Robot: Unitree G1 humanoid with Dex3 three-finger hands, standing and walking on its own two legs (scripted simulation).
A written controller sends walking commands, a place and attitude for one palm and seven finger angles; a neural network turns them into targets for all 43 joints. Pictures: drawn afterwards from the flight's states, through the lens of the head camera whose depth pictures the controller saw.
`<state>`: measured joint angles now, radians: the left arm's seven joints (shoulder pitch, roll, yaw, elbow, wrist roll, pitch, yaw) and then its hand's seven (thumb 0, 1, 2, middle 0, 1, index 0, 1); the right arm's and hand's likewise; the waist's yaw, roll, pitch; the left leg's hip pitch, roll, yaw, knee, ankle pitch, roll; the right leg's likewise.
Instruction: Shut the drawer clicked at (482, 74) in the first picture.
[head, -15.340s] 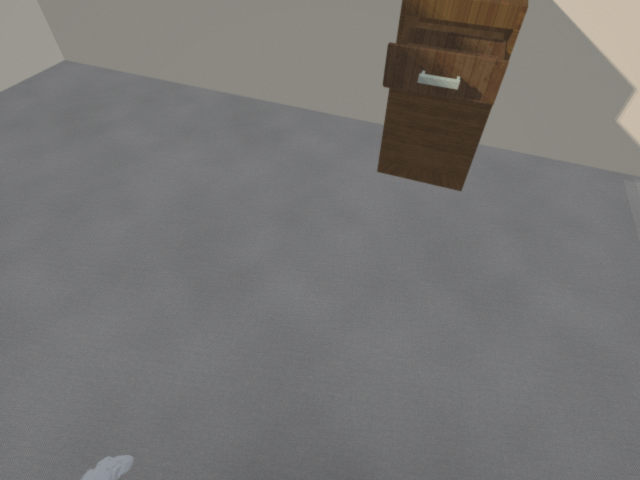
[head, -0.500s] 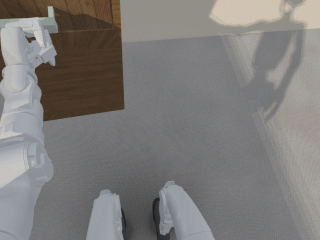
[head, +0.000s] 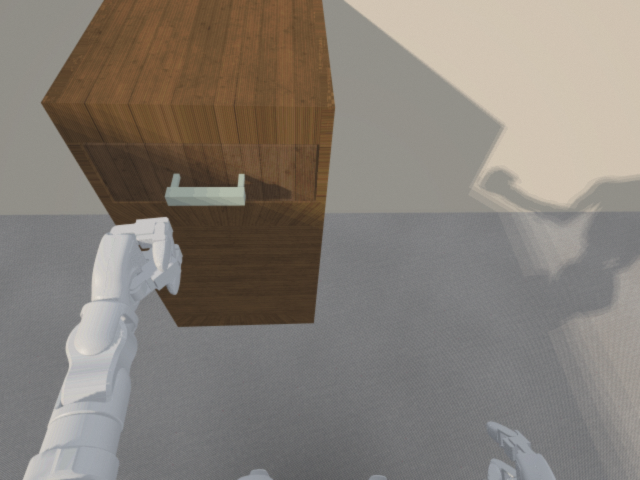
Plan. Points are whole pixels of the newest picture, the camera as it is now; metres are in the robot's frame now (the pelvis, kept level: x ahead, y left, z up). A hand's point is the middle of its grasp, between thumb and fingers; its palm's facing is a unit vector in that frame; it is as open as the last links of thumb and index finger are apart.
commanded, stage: draw the hand back to the body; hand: left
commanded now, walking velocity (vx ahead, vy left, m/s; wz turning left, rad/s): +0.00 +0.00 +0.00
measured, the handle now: (207, 187) +0.59 +0.20 -0.05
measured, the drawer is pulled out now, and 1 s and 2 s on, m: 0.00 0.00 0.00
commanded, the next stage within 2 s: step back with the hand held close in 0.86 s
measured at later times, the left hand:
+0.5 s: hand (60, 335) +0.23 +0.22 +0.16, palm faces +0.31 -0.90 -0.31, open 3.2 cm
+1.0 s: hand (10, 401) +0.17 +0.21 +0.20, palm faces +0.41 -0.83 -0.37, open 3.2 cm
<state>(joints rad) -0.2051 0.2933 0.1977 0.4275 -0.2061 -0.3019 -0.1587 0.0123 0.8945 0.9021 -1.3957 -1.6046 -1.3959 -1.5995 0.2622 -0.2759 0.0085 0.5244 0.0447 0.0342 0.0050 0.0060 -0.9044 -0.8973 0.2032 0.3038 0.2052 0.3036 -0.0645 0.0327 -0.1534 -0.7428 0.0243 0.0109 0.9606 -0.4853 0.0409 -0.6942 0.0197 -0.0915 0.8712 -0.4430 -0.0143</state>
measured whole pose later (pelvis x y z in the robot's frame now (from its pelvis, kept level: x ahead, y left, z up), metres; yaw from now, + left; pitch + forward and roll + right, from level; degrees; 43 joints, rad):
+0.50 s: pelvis +0.01 -0.01 +0.05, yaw +1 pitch -2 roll -1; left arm 0.34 0.32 0.17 -0.23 -0.08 -0.02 0.09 0.01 0.89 0.90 -1.40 -1.60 -1.40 -1.60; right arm 0.20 -0.23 0.07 0.55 0.02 -0.01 -0.07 0.01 -0.90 -0.90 0.21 0.30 0.21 0.30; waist 0.04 0.06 -0.02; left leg -0.16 -0.01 0.03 0.50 -0.30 0.03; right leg -0.14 0.00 -0.06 0.46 -0.29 -0.02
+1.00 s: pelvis +0.00 -0.03 +0.05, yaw +1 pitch -5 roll -1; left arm 0.53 0.32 0.26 -0.43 -0.07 -0.10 0.11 0.01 0.89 0.90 -1.40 -1.60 -1.40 -1.60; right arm 0.23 -0.23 0.03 0.61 0.01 -0.12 -0.08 0.01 -0.90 -0.90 0.20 0.30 0.21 0.30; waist 0.06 0.08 0.01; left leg -0.11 0.02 0.02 0.47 -0.28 0.00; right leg -0.09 0.03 -0.08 0.42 -0.26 -0.05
